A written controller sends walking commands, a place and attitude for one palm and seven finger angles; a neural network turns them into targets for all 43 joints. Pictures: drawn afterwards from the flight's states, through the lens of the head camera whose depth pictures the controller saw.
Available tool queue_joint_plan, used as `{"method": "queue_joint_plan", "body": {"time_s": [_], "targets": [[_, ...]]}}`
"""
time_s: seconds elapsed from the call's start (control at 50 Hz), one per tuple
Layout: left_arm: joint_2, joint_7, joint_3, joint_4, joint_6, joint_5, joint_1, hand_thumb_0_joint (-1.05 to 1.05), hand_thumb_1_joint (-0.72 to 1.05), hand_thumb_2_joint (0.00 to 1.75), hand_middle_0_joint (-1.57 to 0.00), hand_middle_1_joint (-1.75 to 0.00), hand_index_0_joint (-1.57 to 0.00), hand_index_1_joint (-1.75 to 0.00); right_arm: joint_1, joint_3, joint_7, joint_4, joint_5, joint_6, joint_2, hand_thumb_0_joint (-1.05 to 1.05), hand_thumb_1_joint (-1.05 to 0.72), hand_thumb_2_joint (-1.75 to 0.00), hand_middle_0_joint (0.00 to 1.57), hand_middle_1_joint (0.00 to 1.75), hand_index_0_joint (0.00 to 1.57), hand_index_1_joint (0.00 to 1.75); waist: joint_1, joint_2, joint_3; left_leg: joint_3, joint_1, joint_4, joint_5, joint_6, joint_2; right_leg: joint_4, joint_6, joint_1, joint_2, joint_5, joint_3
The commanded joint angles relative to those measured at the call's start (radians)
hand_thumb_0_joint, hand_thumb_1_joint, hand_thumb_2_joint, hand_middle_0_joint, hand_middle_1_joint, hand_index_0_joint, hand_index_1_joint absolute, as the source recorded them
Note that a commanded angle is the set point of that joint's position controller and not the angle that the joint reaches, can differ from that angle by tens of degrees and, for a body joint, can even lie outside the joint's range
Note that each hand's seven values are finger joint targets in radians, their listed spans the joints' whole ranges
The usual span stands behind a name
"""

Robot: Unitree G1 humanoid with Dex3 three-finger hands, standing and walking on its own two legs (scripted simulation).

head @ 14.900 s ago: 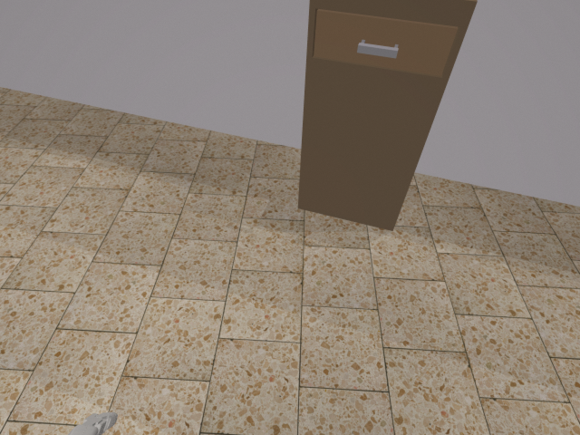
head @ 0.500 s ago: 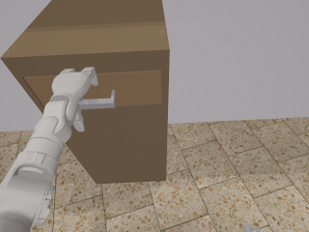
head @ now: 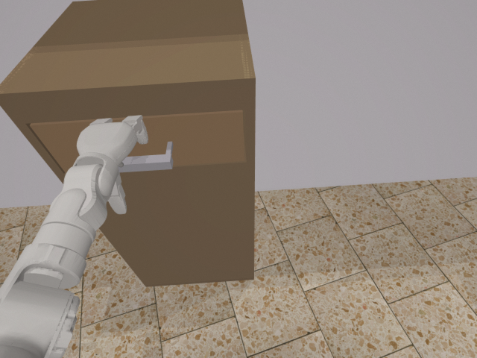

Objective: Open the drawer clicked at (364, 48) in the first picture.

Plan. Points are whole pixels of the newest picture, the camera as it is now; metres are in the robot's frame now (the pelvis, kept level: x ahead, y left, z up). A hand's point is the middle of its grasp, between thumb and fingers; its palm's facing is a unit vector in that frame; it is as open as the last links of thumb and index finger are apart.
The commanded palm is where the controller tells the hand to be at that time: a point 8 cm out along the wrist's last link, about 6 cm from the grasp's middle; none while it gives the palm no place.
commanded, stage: move the hooked fingers above the handle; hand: left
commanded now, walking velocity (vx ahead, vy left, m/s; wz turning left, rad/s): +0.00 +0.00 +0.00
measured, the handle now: (144, 155) +0.49 +0.22 +0.05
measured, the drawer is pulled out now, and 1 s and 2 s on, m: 0.00 0.00 0.00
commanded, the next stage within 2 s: none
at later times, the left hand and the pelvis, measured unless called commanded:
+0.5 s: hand (138, 165) +0.43 +0.20 +0.09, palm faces -0.13 -0.04 -0.99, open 13.8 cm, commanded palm +0.42 +0.23 +0.17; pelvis +0.00 +0.00 +0.00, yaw +1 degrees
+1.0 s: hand (90, 162) +0.41 +0.28 +0.11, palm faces -0.13 +0.00 -0.99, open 13.7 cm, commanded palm +0.41 +0.24 +0.17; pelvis +0.00 -0.01 +0.00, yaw -1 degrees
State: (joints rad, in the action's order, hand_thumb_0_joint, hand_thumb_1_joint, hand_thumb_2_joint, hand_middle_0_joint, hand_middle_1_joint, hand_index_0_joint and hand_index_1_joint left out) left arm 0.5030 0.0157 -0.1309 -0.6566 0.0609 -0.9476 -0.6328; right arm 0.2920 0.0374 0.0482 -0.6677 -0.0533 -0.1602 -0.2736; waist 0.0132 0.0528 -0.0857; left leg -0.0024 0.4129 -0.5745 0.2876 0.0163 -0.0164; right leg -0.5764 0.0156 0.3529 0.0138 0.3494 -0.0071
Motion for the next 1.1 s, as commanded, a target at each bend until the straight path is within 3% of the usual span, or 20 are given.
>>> {"method": "queue_joint_plan", "body": {"time_s": [0.0,0.1,0.18,0.26,0.28,0.32,0.36,0.44,0.48,0.54,0.6,0.62,0.7,0.76,0.84,0.9,0.96,0.98,1.04,1.08], "targets": [[0.276,-0.063,0.141,0.268,-0.097,-0.011,-0.555,0.00,-0.50,0.30,-0.30,-1.20,-0.30,-1.20,-0.036,0.043,0.022,0.114,0.009,0.042,-0.117,0.00,-0.90,-0.90,0.20,0.30,0.20,0.30,0.017,0.008,-0.329,0.007,-0.225,0.017,-0.346,0.040,-0.020,0.055,0.025,-0.041,0.019,-0.344,0.007],[0.375,-0.156,0.251,0.165,-0.091,-0.036,-0.548,0.00,-0.50,0.30,-0.30,-1.20,-0.30,-1.20,-0.043,0.035,0.018,0.096,0.011,0.047,-0.110,0.00,-0.90,-0.90,0.20,0.30,0.20,0.30,-0.015,0.022,-0.336,0.015,-0.161,0.015,-0.351,0.027,-0.022,0.032,0.030,-0.060,0.019,-0.343,0.014],[0.329,-0.163,0.210,0.051,-0.007,-0.047,-0.468,0.00,-0.50,0.30,-0.30,-1.20,-0.30,-1.20,-0.057,0.032,0.007,0.103,0.012,0.044,-0.118,0.00,-0.90,-0.90,0.20,0.30,0.20,0.30,-0.020,-0.016,-0.342,0.036,-0.131,0.020,-0.365,0.023,-0.019,0.033,0.025,-0.097,0.017,-0.382,0.018],[0.214,-0.067,0.071,-0.010,0.048,-0.041,-0.447,0.00,-0.50,0.30,-0.30,-1.20,-0.30,-1.20,-0.050,0.031,0.011,0.123,0.000,0.032,-0.136,0.00,-0.90,-0.90,0.20,0.30,0.20,0.30,0.030,-0.107,-0.281,0.043,-0.125,0.026,-0.307,0.033,-0.010,0.060,0.008,-0.064,0.009,-0.378,0.017],[0.137,-0.031,0.000,0.018,0.040,-0.024,-0.465,0.00,-0.50,0.30,-0.30,-1.20,-0.30,-1.20,-0.049,0.033,0.014,0.133,0.000,0.033,-0.135,0.00,-0.90,-0.90,0.20,0.30,0.20,0.30,0.051,-0.117,-0.287,0.043,-0.148,0.021,-0.314,0.038,-0.013,0.069,0.006,-0.062,0.006,-0.390,0.014],[0.151,0.013,0.003,0.073,0.001,-0.004,-0.498,0.00,-0.50,0.30,-0.30,-1.20,-0.30,-1.20,-0.041,0.036,0.022,0.132,0.003,0.034,-0.135,0.00,-0.90,-0.90,0.20,0.30,0.20,0.30,0.059,-0.107,-0.280,0.034,-0.174,0.016,-0.303,0.044,-0.017,0.073,0.003,-0.041,0.007,-0.390,0.007],[0.156,0.035,0.009,0.185,-0.070,0.014,-0.560,0.00,-0.50,0.30,-0.30,-1.20,-0.30,-1.20,-0.038,0.038,0.030,0.135,0.011,0.038,-0.126,0.00,-0.90,-0.90,0.20,0.30,0.20,0.30,0.055,-0.085,-0.328,0.024,-0.205,0.004,-0.333,0.049,-0.026,0.063,0.005,-0.056,0.006,-0.422,-0.003],[0.237,-0.026,0.106,0.307,-0.193,0.013,-0.612,0.00,-0.50,0.30,-0.30,-1.20,-0.30,-1.20,-0.014,0.046,0.035,0.115,0.020,0.046,-0.105,0.00,-0.90,-0.90,0.20,0.30,0.20,0.30,0.032,0.043,-0.381,0.003,-0.257,-0.023,-0.422,0.042,-0.028,0.030,0.023,-0.024,0.017,-0.432,0.003],[0.354,-0.097,0.236,0.266,-0.202,0.003,-0.590,0.00,-0.50,0.30,-0.30,-1.20,-0.30,-1.20,-0.001,0.046,0.027,0.099,0.023,0.045,-0.110,0.00,-0.90,-0.90,0.20,0.30,0.20,0.30,-0.002,0.034,-0.387,-0.003,-0.212,-0.029,-0.445,0.032,-0.026,0.013,0.029,-0.038,0.023,-0.416,0.012],[0.394,-0.212,0.308,0.168,-0.132,-0.021,-0.556,0.00,-0.50,0.30,-0.30,-1.20,-0.30,-1.20,-0.019,0.036,0.015,0.082,0.018,0.048,-0.096,0.00,-0.90,-0.90,0.20,0.30,0.20,0.30,-0.030,0.013,-0.356,0.007,-0.126,-0.011,-0.411,0.019,-0.024,0.000,0.032,-0.058,0.027,-0.393,0.026],[0.405,-0.264,0.286,0.050,-0.005,-0.053,-0.495,0.00,-0.50,0.30,-0.30,-1.20,-0.30,-1.20,-0.057,0.023,0.009,0.079,0.013,0.043,-0.106,0.00,-0.90,-0.90,0.20,0.30,0.20,0.30,-0.048,-0.015,-0.373,0.040,-0.081,0.006,-0.394,0.010,-0.021,0.006,0.025,-0.123,0.020,-0.422,0.017],[0.383,-0.259,0.259,0.040,0.028,-0.058,-0.498,0.00,-0.50,0.30,-0.30,-1.20,-0.30,-1.20,-0.061,0.023,0.008,0.080,0.010,0.040,-0.109,0.00,-0.90,-0.90,0.20,0.30,0.20,0.30,-0.042,-0.026,-0.363,0.044,-0.077,0.012,-0.390,0.009,-0.019,0.010,0.022,-0.123,0.019,-0.426,0.020],[0.448,-0.235,0.276,0.033,0.091,-0.049,-0.514,0.00,-0.50,0.30,-0.30,-1.20,-0.30,-1.20,-0.097,0.011,0.024,0.087,0.001,0.024,-0.116,0.00,-0.90,-0.90,0.20,0.30,0.20,0.30,-0.049,-0.087,-0.417,0.059,-0.081,0.042,-0.354,0.020,-0.017,0.036,0.007,-0.224,0.004,-0.444,-0.006],[0.444,-0.190,0.258,-0.014,0.109,-0.036,-0.485,0.00,-0.50,0.30,-0.30,-1.20,-0.30,-1.20,-0.121,0.002,0.044,0.091,-0.008,0.019,-0.120,0.00,-0.90,-0.90,0.20,0.30,0.20,0.30,-0.041,-0.141,-0.329,0.069,-0.061,0.068,-0.289,0.025,-0.015,0.067,-0.005,-0.217,-0.003,-0.409,-0.008],[0.444,-0.107,0.253,-0.046,0.064,-0.049,-0.413,0.00,-0.50,0.30,-0.30,-1.20,-0.30,-1.20,-0.106,0.004,0.062,0.116,-0.006,0.020,-0.128,0.00,-0.90,-0.90,0.20,0.30,0.20,0.30,-0.035,-0.151,-0.296,0.069,-0.055,0.079,-0.268,0.036,-0.017,0.083,-0.011,-0.216,-0.008,-0.416,-0.015],[0.344,-0.027,0.162,-0.057,0.006,-0.050,-0.403,0.00,-0.50,0.30,-0.30,-1.20,-0.30,-1.20,-0.079,0.016,0.060,0.129,-0.008,0.032,-0.140,0.00,-0.90,-0.90,0.20,0.30,0.20,0.30,0.012,-0.139,-0.223,0.071,-0.070,0.071,-0.228,0.043,-0.012,0.106,-0.014,-0.134,-0.011,-0.377,-0.014],[0.184,0.034,0.023,0.113,-0.091,-0.018,-0.465,0.00,-0.50,0.30,-0.30,-1.20,-0.30,-1.20,-0.052,0.035,0.051,0.143,0.002,0.048,-0.127,0.00,-0.90,-0.90,0.20,0.30,0.20,0.30,0.050,-0.045,-0.240,0.050,-0.172,0.039,-0.264,0.049,-0.019,0.100,0.000,-0.053,0.002,-0.371,-0.010],[0.098,0.050,-0.052,0.213,-0.130,0.003,-0.519,0.00,-0.50,0.30,-0.30,-1.20,-0.30,-1.20,-0.041,0.043,0.047,0.148,0.006,0.057,-0.117,0.00,-0.90,-0.90,0.20,0.30,0.20,0.30,0.075,-0.020,-0.263,0.044,-0.221,0.023,-0.290,0.053,-0.022,0.099,0.003,-0.026,0.004,-0.364,-0.010],[0.119,0.027,-0.026,0.350,-0.214,0.040,-0.610,0.00,-0.50,0.30,-0.30,-1.20,-0.30,-1.20,-0.018,0.054,0.048,0.125,0.015,0.077,-0.113,0.00,-0.90,-0.90,0.20,0.30,0.20,0.30,0.089,0.052,-0.288,0.006,-0.295,-0.008,-0.313,0.049,-0.026,0.079,0.014,0.062,0.016,-0.317,-0.005],[0.163,-0.022,0.029,0.346,-0.246,0.061,-0.639,0.00,-0.50,0.30,-0.30,-1.20,-0.30,-1.20,0.004,0.057,0.046,0.103,0.014,0.083,-0.113,0.00,-0.90,-0.90,0.20,0.30,0.20,0.30,0.086,0.023,-0.286,-0.010,-0.278,-0.016,-0.300,0.043,-0.026,0.072,0.018,0.073,0.019,-0.284,0.006]]}}
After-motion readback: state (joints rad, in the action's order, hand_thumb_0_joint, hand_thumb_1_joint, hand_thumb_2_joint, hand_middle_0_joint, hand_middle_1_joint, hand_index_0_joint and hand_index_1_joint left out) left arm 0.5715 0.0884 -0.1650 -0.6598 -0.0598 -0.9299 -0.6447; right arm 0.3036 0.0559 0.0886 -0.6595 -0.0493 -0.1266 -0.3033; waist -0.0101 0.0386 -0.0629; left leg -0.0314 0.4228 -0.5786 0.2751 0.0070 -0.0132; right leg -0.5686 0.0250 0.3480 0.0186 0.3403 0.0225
